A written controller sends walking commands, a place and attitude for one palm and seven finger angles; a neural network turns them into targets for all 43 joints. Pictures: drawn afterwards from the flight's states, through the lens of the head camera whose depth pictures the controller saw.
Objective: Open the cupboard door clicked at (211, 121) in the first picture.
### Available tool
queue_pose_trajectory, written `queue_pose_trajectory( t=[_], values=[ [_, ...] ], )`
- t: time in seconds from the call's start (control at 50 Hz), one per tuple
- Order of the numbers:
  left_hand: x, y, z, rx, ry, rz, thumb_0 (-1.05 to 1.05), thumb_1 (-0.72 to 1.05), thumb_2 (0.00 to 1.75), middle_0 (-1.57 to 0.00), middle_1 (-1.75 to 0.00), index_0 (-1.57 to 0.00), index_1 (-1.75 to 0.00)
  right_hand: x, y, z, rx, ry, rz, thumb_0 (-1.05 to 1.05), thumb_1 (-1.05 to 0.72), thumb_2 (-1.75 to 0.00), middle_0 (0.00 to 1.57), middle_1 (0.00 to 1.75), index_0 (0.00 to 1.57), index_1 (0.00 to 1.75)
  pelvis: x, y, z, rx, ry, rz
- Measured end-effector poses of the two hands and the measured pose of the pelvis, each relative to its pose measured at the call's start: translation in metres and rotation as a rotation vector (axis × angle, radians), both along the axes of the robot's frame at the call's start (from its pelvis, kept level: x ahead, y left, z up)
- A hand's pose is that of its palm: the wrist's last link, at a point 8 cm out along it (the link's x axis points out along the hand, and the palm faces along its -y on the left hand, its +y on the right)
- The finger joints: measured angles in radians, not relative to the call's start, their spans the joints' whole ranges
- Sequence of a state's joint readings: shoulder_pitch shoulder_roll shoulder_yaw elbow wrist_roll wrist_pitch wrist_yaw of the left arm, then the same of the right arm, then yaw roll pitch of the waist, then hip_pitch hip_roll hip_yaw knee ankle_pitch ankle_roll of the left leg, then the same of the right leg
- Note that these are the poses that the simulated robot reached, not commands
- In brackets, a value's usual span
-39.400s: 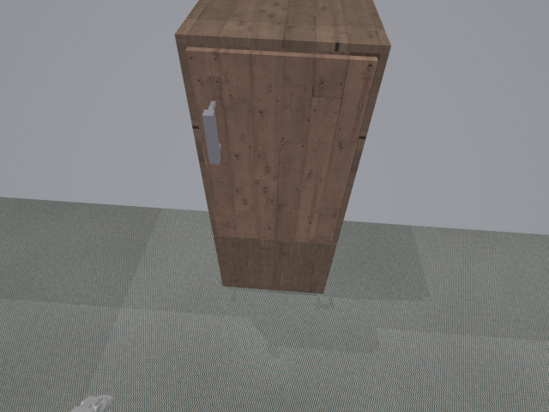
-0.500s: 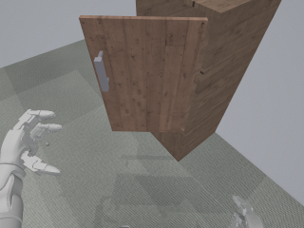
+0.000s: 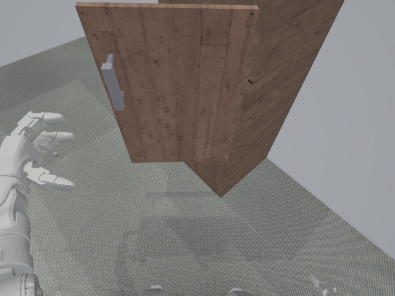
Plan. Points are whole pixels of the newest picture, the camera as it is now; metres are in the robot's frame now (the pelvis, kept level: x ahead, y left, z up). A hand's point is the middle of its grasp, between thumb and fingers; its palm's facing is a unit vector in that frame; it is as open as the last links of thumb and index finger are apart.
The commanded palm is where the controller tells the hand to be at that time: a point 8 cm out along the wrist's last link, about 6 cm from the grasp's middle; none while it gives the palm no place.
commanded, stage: move the hooked fingers beside the handle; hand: left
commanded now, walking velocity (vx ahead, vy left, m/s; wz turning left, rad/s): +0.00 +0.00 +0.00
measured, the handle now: (115, 83) +0.59 +0.22 +0.07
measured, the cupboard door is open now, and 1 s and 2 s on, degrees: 50 50 50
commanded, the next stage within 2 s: slide the fingers in behind the handle in 1.94 s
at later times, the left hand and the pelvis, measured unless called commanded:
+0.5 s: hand (73, 124) +0.44 +0.28 +0.07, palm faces +0.05 -1.00 +0.00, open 14.0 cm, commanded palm +0.42 +0.32 +0.07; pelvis +0.00 +0.02 -0.01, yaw -1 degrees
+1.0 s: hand (87, 100) +0.52 +0.27 +0.07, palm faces +0.04 -1.00 +0.00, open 14.0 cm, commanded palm +0.51 +0.32 +0.07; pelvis +0.00 +0.02 -0.02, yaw -2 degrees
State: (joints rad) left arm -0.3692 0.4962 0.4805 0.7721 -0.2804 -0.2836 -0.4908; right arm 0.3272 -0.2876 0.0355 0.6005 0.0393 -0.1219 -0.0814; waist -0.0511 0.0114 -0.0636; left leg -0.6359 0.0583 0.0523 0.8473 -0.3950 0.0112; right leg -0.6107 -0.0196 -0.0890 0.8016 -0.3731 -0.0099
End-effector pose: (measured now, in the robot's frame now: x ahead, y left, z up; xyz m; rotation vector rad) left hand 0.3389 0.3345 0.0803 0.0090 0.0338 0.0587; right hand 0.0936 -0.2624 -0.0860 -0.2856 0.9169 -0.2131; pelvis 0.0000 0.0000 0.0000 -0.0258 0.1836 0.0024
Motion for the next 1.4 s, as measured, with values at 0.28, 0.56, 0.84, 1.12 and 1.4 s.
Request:
queue_pose_trajectory(
  t=[0.28,0.56,0.84,1.12,1.4],
  values=[
    [0.046,-0.002,-0.008,-0.012,-0.025,-0.037,-0.01,-0.51,0.30,-0.30,-1.20,-0.30,-1.20,-0.030,0.007,-0.010,-0.028,0.153,-0.037,0.01,-0.90,-0.90,0.21,0.29,0.20,0.30,0.000,0.012,-0.006,-0.016,0.050,0.004],
    [0.086,-0.003,-0.008,-0.012,-0.007,0.002,-0.01,-0.50,0.30,-0.30,-1.20,-0.30,-1.20,-0.053,0.020,-0.017,0.006,0.238,-0.083,0.01,-0.90,-0.90,0.21,0.29,0.20,0.30,0.003,0.019,-0.010,-0.018,0.088,-0.016],
    [0.128,-0.009,-0.010,-0.010,0.007,-0.027,-0.01,-0.51,0.30,-0.30,-1.20,-0.30,-1.20,-0.090,0.008,-0.020,-0.045,0.382,-0.132,0.01,-0.90,-0.90,0.21,0.29,0.20,0.30,-0.001,0.017,-0.018,-0.031,0.142,-0.007],
    [0.174,-0.007,-0.007,0.005,0.013,-0.015,-0.01,-0.50,0.30,-0.30,-1.20,-0.30,-1.20,-0.128,0.012,-0.016,-0.041,0.515,-0.202,0.01,-0.90,-0.90,0.21,0.29,0.20,0.30,0.005,0.016,-0.024,-0.041,0.209,-0.025],
    [0.175,-0.004,-0.017,-0.009,0.033,-0.038,-0.01,-0.50,0.30,-0.30,-1.20,-0.30,-1.20,-0.127,0.026,-0.014,-0.004,0.552,-0.213,0.01,-0.90,-0.90,0.21,0.29,0.20,0.30,0.014,0.020,-0.021,-0.047,0.220,-0.036]
  ],
)
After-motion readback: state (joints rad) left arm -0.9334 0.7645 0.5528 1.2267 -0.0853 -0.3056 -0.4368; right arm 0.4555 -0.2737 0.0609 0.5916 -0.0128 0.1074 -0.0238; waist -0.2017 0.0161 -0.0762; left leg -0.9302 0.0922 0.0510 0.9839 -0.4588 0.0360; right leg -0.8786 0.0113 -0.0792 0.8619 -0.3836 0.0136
